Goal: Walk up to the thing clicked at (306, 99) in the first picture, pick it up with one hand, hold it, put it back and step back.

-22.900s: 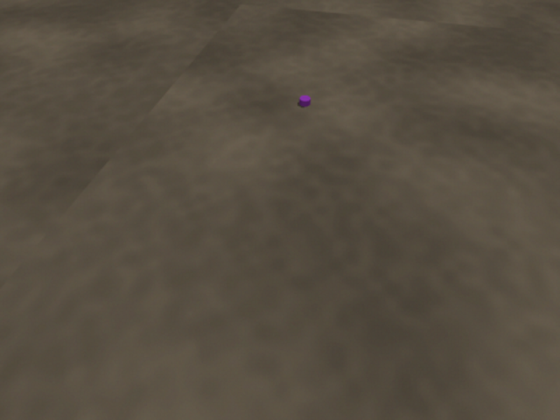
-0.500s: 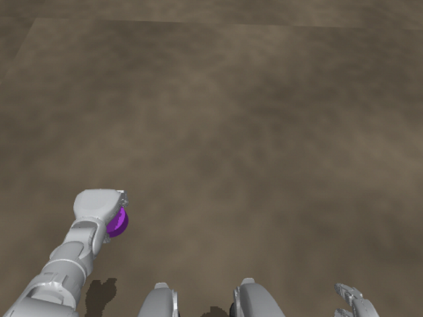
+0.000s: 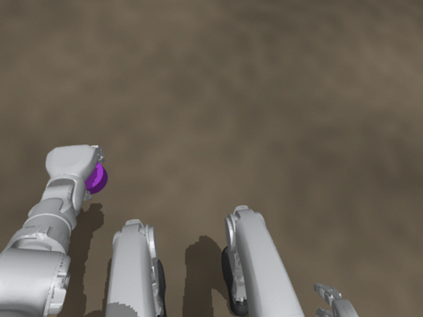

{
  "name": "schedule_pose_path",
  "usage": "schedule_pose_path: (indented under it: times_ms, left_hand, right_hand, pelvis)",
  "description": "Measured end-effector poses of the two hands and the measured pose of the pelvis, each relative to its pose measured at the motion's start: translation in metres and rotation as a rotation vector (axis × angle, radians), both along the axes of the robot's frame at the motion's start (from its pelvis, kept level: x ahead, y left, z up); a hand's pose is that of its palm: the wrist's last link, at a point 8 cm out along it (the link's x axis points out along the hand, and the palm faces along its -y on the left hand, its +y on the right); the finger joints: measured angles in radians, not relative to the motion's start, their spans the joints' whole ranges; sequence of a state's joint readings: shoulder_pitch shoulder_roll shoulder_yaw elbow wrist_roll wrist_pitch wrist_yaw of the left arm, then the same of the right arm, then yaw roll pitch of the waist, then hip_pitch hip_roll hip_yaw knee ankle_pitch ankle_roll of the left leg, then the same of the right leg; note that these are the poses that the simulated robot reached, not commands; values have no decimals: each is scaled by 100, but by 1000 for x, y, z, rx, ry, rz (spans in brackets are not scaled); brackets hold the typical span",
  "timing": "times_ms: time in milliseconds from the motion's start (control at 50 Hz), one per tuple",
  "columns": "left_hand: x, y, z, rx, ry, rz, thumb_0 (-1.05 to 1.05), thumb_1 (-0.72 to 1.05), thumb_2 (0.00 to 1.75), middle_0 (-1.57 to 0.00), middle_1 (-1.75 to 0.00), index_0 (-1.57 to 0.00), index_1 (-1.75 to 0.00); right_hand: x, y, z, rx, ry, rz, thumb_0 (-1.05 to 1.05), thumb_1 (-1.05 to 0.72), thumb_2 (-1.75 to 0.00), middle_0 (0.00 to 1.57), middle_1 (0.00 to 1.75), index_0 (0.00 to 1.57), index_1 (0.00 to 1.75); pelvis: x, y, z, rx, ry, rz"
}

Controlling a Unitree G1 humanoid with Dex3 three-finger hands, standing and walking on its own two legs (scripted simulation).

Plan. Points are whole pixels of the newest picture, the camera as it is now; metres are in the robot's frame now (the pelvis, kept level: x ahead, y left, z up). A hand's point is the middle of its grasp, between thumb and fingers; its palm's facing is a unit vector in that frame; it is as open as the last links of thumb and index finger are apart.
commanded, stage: crouch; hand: left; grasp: from above
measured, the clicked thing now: (88, 176) +0.42 +0.22 -0.19
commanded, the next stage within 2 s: lower in 0.98 s
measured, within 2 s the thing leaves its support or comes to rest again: neither
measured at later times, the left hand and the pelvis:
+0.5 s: hand (93, 183) +0.42 +0.23 -0.27, palm faces -0.48 -0.02 -0.87, open 9.5 cm; pelvis +0.00 +0.00 -0.09, yaw -2 degrees
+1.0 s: hand (99, 184) +0.43 +0.23 -0.33, palm faces -0.48 -0.02 -0.88, open 9.4 cm; pelvis -0.01 -0.01 -0.15, yaw -3 degrees
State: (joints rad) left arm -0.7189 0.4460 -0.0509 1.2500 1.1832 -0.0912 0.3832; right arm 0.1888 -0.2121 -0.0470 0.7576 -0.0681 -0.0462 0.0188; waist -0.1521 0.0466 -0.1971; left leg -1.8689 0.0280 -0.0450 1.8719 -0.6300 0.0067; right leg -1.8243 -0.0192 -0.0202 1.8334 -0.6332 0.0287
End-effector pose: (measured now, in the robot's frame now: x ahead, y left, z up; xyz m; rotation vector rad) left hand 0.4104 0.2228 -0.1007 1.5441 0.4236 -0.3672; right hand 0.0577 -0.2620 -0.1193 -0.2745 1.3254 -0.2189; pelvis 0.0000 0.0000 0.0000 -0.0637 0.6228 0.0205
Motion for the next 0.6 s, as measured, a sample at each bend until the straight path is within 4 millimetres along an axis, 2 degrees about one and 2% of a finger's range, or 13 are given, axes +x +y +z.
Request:
schedule_pose_path:
  times_ms: [120, 300, 420, 600]
  left_hand:
    - [8, 4, -42, -1, -34, -5, -3, 7, 45, -85, -58, -76, -50]
    - [15, 15, -80, 13, -24, 55, -3, 6, 47, -85, -58, -75, -50]
    - [17, 13, -101, -2, 0, 44, -3, 6, 47, -84, -59, -75, -51]
    - [20, 9, -129, -13, -10, 15, -3, 7, 47, -83, -59, -74, -51]
  right_hand:
    - [12, -9, -27, -18, 4, 57, 0, -90, -90, 20, 30, 20, 30]
    - [21, -18, -56, -21, 3, 96, 0, -91, -91, 20, 30, 20, 30]
    - [15, -18, -72, -11, 23, 94, 0, -91, -91, 20, 29, 20, 30]
    - [-6, -17, -97, 3, 60, 89, 0, -91, -91, 20, 30, 20, 30]
  pelvis:
    - [-1, -2, -32, -10, 29, 1]
    - [-1, -4, -63, -16, 34, -11]
    - [-2, -5, -80, -19, 28, -18]
    - [-7, -5, -108, -23, 9, -25]
